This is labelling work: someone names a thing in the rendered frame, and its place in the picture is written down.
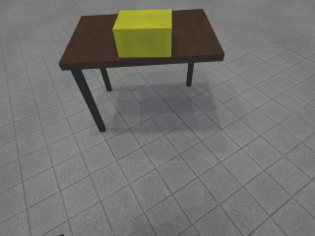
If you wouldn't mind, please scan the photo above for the carton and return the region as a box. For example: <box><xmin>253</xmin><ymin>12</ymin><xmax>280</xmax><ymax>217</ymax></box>
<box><xmin>112</xmin><ymin>9</ymin><xmax>172</xmax><ymax>58</ymax></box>

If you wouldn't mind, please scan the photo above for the table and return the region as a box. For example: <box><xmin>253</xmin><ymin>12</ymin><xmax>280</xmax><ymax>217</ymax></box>
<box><xmin>59</xmin><ymin>9</ymin><xmax>224</xmax><ymax>133</ymax></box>

